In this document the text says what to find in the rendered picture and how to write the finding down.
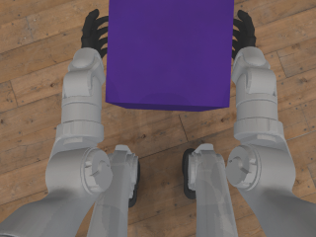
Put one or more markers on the robot right forearm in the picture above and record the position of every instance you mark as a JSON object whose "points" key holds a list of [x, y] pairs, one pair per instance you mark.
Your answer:
{"points": [[256, 101]]}

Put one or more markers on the right robot shin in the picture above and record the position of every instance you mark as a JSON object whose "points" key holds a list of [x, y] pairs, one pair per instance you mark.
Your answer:
{"points": [[206, 146]]}

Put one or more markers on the left robot shin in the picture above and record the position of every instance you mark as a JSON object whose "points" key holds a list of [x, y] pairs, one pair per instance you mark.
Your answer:
{"points": [[122, 147]]}

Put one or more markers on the carton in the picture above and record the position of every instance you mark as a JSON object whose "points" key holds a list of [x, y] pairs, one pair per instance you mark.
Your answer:
{"points": [[169, 55]]}

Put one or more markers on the robot left forearm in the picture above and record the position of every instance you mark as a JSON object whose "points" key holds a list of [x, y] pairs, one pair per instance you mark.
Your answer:
{"points": [[81, 103]]}

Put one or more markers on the left robot upper arm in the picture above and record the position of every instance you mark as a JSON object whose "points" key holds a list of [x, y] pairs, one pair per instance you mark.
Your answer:
{"points": [[74, 179]]}

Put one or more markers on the right robot hand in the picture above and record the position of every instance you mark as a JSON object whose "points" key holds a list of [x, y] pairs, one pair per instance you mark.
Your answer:
{"points": [[245, 37]]}

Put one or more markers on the robot shin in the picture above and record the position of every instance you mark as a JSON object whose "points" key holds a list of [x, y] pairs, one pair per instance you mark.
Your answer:
{"points": [[206, 146], [122, 147]]}

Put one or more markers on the left robot hand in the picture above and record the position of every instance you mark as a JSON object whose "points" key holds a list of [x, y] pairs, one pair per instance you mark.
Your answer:
{"points": [[91, 33]]}

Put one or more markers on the right robot upper arm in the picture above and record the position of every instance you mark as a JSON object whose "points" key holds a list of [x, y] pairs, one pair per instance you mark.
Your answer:
{"points": [[264, 176]]}

